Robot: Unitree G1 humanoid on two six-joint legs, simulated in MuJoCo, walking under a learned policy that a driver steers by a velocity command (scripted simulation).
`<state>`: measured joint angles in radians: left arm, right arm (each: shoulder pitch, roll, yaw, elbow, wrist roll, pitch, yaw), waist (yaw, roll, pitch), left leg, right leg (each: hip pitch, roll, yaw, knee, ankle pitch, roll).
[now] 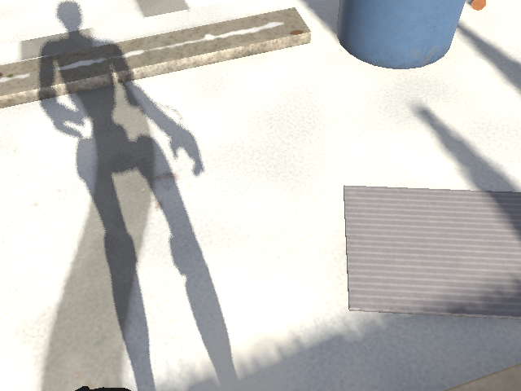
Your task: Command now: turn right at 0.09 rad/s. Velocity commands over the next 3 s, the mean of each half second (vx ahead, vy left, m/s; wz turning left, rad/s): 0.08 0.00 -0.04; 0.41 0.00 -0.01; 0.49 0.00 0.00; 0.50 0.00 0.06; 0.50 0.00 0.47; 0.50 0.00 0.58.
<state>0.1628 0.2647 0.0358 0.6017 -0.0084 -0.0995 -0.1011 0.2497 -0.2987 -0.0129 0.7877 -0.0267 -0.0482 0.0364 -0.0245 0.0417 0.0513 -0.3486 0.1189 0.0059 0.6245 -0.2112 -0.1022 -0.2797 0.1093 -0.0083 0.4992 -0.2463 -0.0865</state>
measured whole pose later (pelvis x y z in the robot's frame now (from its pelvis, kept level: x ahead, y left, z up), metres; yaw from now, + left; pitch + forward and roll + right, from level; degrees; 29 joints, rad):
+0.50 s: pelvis +0.04 +0.04 +0.01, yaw -1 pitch +0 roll +0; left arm 0.34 0.28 0.03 0.70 0.04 -0.06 -0.02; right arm 0.15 -0.30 -0.02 0.81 -0.04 -0.10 0.02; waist 0.02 0.00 0.04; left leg -0.22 0.01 0.05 0.49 -0.28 0.07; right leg -0.17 0.03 0.05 0.49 -0.32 -0.07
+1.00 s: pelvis +0.24 +0.03 -0.04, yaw +1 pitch +0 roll -1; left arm 0.29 0.25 0.02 0.73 0.09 -0.14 -0.06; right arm 0.41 -0.26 -0.01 0.85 -0.10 -0.10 0.07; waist -0.01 0.01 0.00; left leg -0.32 -0.05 -0.09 1.26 -0.56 0.11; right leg -0.40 0.03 -0.06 0.85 -0.51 -0.05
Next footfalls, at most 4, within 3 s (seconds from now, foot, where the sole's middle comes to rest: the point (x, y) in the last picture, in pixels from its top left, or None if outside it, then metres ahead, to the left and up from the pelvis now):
0.94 right None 0.27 -0.06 -0.77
1.32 left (223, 358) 0.60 0.15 -0.94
1.78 right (296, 277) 0.85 -0.08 -0.94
2.34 left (221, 209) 1.13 0.17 -0.94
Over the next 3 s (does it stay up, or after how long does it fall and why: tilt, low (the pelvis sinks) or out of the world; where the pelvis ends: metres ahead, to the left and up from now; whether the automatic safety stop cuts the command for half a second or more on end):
stays up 1.36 0.14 -0.16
